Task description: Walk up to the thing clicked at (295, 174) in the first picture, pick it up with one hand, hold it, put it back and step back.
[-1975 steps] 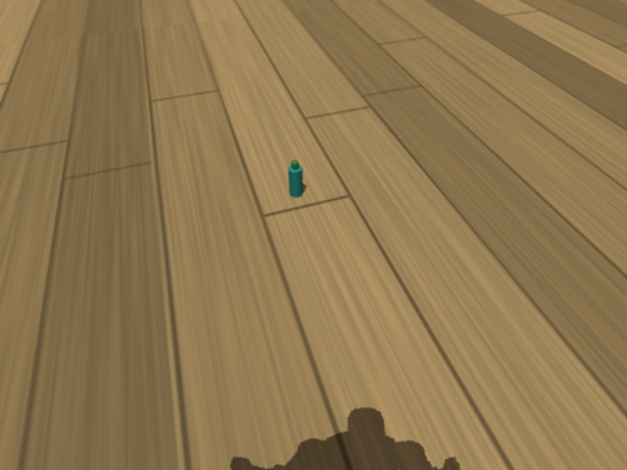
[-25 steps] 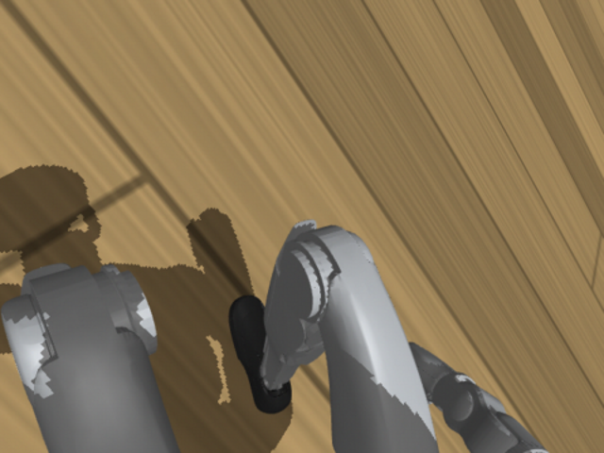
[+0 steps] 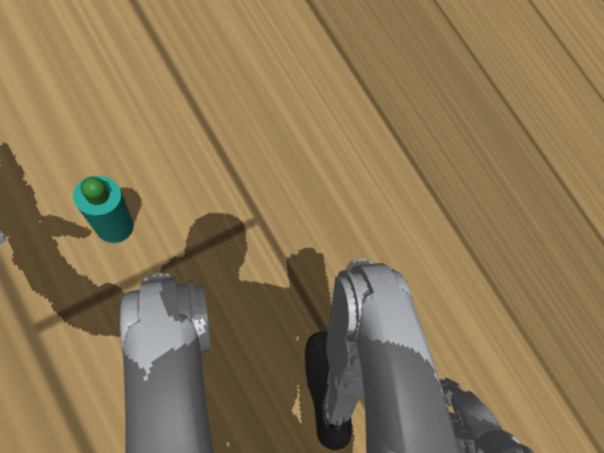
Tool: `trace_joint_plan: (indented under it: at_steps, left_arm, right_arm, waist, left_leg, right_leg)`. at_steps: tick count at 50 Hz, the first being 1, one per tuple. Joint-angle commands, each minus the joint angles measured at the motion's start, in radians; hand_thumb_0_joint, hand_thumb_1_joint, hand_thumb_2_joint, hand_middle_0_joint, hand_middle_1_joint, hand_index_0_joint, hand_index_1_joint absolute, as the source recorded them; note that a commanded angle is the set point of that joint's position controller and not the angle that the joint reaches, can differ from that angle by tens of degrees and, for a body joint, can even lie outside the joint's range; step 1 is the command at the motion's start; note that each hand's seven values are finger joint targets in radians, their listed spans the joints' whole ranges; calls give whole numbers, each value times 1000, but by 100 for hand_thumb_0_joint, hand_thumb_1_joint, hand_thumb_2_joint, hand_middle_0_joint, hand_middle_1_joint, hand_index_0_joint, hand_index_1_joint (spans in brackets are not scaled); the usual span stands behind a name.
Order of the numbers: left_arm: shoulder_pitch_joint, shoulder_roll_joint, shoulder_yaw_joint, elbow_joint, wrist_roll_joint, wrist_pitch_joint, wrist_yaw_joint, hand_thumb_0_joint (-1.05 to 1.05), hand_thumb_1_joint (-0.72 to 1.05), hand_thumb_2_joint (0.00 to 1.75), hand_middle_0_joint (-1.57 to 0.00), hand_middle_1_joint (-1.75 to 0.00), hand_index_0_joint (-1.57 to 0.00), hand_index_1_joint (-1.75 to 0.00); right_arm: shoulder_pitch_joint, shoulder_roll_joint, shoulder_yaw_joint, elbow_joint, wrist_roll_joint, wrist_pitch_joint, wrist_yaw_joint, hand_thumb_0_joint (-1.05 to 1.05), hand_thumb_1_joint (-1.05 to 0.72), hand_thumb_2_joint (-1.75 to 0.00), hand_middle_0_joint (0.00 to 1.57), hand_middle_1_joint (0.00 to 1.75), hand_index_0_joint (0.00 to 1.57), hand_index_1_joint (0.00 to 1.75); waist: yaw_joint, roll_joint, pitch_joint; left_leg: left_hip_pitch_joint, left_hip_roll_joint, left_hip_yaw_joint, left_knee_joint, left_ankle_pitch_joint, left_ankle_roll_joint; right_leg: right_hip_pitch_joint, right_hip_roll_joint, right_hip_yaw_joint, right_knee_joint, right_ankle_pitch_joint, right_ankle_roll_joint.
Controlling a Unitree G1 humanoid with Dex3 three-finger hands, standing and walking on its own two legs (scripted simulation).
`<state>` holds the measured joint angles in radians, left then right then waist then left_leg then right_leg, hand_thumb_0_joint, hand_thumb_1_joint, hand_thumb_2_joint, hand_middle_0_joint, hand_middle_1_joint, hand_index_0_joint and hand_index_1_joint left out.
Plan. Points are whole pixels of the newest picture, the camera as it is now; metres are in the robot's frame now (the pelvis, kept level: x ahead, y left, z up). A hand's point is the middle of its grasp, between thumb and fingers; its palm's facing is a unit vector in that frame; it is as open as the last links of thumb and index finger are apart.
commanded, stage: home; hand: left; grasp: from the side
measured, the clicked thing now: (104, 208) +0.46 +0.27 -0.24
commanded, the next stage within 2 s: none
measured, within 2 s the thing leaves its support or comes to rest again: neither
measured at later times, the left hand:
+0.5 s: hand out of the picture +0.29 +0.30 +0.12, palm faces +0.26 -0.85 -0.46, open 17.5 cm
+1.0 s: hand out of the picture +0.25 +0.21 +0.31, palm faces +0.27 -0.91 -0.31, open 17.4 cm
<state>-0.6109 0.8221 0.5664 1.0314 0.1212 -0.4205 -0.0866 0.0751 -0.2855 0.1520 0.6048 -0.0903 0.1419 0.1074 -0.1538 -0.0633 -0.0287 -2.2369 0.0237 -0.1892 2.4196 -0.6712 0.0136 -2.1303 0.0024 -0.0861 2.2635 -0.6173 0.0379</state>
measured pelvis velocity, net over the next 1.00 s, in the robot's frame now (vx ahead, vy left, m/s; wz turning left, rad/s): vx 0.10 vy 0.00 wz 0.16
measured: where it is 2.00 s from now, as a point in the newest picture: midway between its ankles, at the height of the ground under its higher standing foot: (260, 429)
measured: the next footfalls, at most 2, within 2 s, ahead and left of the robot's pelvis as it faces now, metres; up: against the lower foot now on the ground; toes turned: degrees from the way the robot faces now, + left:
none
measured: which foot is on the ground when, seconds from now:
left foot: down 0.00-1.00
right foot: down 0.00-1.00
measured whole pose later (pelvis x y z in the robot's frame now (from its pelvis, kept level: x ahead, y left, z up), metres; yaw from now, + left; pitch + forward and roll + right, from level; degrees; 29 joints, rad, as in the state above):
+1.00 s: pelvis +0.10 +0.00 +0.37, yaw +9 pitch +12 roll -3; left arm 0.41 0.23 0.00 0.04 -0.02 0.28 0.19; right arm 0.30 -0.20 0.03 0.49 0.03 -0.03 -0.18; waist -0.05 0.03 -0.17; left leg -0.73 0.06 -0.04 1.04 -0.51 -0.02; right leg -0.70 -0.02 -0.05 0.97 -0.47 0.03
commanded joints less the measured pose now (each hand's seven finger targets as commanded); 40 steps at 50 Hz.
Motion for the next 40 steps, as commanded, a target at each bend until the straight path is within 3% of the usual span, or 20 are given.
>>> trace_joint_plan:
  at_steps: [1,5,9,11,13,15,16,17,18,22,24,25,27,33,35,36,38,39,40]
  left_arm:
    - [-96,161,-35,-305,-15,63,32,0,-53,7,-6,-6,-6,-6]
    - [38,54,-115,-451,-31,174,58,0,-57,5,-5,-5,-5,-5]
    - [146,91,-99,-714,-49,254,103,0,-51,8,-6,-6,-5,-6]
    - [245,17,-141,-727,-57,296,119,0,-53,7,-5,-6,-5,-6]
    - [245,40,-115,-792,-61,315,145,0,-54,6,-5,-5,-5,-5]
    - [334,-12,-142,-778,-66,348,162,0,-55,6,-5,-5,-5,-5]
    - [301,11,-126,-846,-71,351,175,0,-55,6,-5,-5,-5,-5]
    - [391,-64,-166,-758,-71,370,181,0,-56,5,-5,-5,-5,-5]
    - [397,-111,-201,-745,-76,381,185,0,-57,4,-5,-5,-5,-5]
    - [433,-154,-228,-784,-88,414,210,0,-58,4,-5,-5,-5,-5]
    - [524,-249,-291,-706,-92,445,214,0,-57,4,-5,-5,-5,-5]
    - [493,-226,-272,-765,-100,448,222,0,-57,5,-5,-5,-5,-5]
    - [568,-297,-324,-720,-101,475,228,0,-55,5,-5,-5,-5,-5]
    - [641,-320,-352,-856,-114,535,265,0,-56,5,-5,-5,-5,-5]
    - [702,-384,-408,-858,-118,562,270,0,-56,5,-5,-5,-5,-5]
    - [708,-375,-392,-891,-120,571,276,0,-57,5,-5,-5,-5,-5]
    - [747,-395,-421,-941,-122,590,284,0,-55,6,-5,-5,-5,-5]
    - [755,-371,-406,-1009,-124,595,292,0,-54,6,-5,-6,-5,-6]
    - [832,-422,-448,-970,-124,612,291,0,-57,5,-5,-5,-5,-5]
  right_arm:
    - [119,-264,-175,-56,49,8,-31,0,-90,-90,20,30,20,30]
    - [126,-249,-216,-94,89,7,-51,0,-90,-90,20,30,20,30]
    - [119,-224,-229,-141,120,3,-86,0,-90,-90,20,30,20,30]
    - [101,-202,-226,-163,128,-7,-106,0,-90,-90,20,30,20,30]
    - [109,-183,-223,-159,131,-16,-129,0,-90,-90,20,30,20,30]
    - [99,-161,-221,-182,134,-32,-148,0,-90,-90,20,30,20,30]
    - [107,-150,-219,-177,135,-36,-158,0,-90,-90,20,30,20,30]
    - [95,-141,-220,-176,134,-46,-168,0,-90,-90,20,30,20,30]
    - [95,-131,-216,-179,134,-56,-177,0,-90,-90,20,30,20,30]
    - [116,-112,-211,-176,134,-89,-204,0,-90,-90,20,30,20,30]
    - [113,-97,-206,-182,134,-109,-212,0,-90,-90,20,30,20,30]
    - [124,-93,-203,-177,134,-115,-215,0,-90,-90,20,30,20,30]
    - [121,-85,-201,-178,130,-131,-220,0,-90,-90,20,30,20,30]
    - [142,-73,-192,-197,136,-161,-250,0,-90,-90,20,30,20,30]
    - [139,-66,-185,-204,133,-170,-260,0,-90,-90,20,30,20,30]
    - [154,-65,-188,-206,132,-176,-268,0,-90,-90,20,30,20,30]
    - [155,-59,-181,-221,130,-181,-276,0,-90,-90,20,30,20,30]
    - [163,-56,-182,-221,129,-183,-283,0,-90,-90,20,30,20,30]
    - [161,-50,-178,-225,128,-187,-288,0,-90,-90,20,30,20,30]
  waist:
    - [61,417,-656]
    - [61,284,-675]
    - [112,250,-749]
    - [106,240,-714]
    - [118,245,-724]
    - [113,222,-728]
    - [120,211,-729]
    - [116,201,-692]
    - [96,184,-652]
    - [101,161,-636]
    - [92,124,-567]
    - [102,113,-565]
    - [96,110,-533]
    - [118,143,-491]
    - [106,147,-444]
    - [110,151,-439]
    - [111,166,-408]
    - [127,182,-406]
    - [118,171,-369]
  left_leg:
    - [590,9,76,-481,34,-12]
    - [624,4,72,-576,-32,5]
    - [722,5,74,-698,-50,10]
    - [766,7,82,-749,-52,11]
    - [826,9,90,-788,-15,9]
    - [857,0,123,-815,38,13]
    - [877,0,133,-832,51,14]
    - [905,-2,149,-847,81,14]
    - [903,-4,155,-863,91,17]
    - [1014,-6,171,-947,184,18]
    - [1033,-5,177,-994,219,18]
    - [1053,-4,177,-1015,229,19]
    - [1112,-5,181,-1070,252,16]
    - [1335,-9,184,-1243,339,4]
    - [1397,-6,183,-1295,371,-2]
    - [1433,-5,180,-1318,398,-3]
    - [1498,-5,180,-1381,403,-9]
    - [1528,-7,183,-1411,403,-10]
    - [1548,-6,183,-1432,415,-12]
  right_leg:
    - [177,27,-53,-232,39,-83]
    - [268,23,-33,-366,-4,-74]
    - [431,18,-6,-473,-18,-68]
    - [476,15,9,-533,-16,-67]
    - [549,11,23,-584,5,-67]
    - [661,8,39,-658,35,-64]
    - [700,8,48,-690,41,-63]
    - [726,8,55,-726,62,-63]
    - [754,7,56,-759,70,-61]
    - [924,-2,71,-877,159,-56]
    - [1003,-6,79,-942,195,-50]
    - [1043,-9,85,-969,201,-49]
    - [1105,-11,87,-1027,228,-48]
    - [1280,-9,70,-1174,309,-51]
    - [1310,-4,58,-1209,341,-51]
    - [1346,-4,58,-1235,367,-50]
    - [1392,-1,46,-1277,365,-50]
    - [1420,-1,44,-1299,365,-49]
    - [1433,2,39,-1320,373,-48]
